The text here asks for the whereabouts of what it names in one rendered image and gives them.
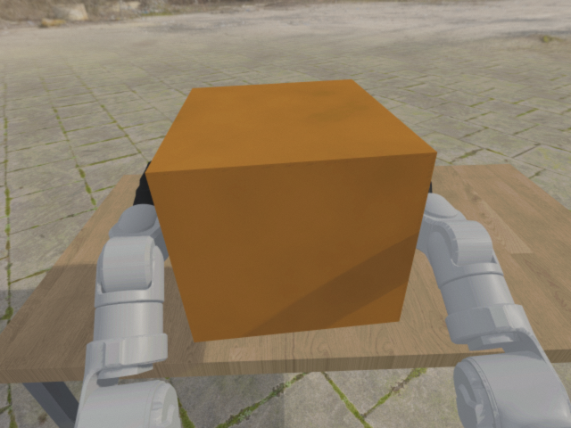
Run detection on robot right forearm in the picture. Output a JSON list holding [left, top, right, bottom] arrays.
[[416, 193, 571, 414]]

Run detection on table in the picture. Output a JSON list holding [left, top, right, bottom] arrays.
[[0, 164, 571, 428]]

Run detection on robot left forearm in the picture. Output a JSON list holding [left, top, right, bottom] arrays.
[[74, 204, 169, 428]]

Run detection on carton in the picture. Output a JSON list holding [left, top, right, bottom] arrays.
[[145, 79, 437, 342]]

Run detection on robot left hand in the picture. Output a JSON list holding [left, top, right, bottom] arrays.
[[133, 161, 154, 206]]

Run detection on right robot upper arm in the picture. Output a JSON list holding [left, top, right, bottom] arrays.
[[453, 350, 571, 428]]

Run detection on left robot upper arm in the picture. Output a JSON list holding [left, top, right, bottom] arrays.
[[78, 380, 181, 428]]

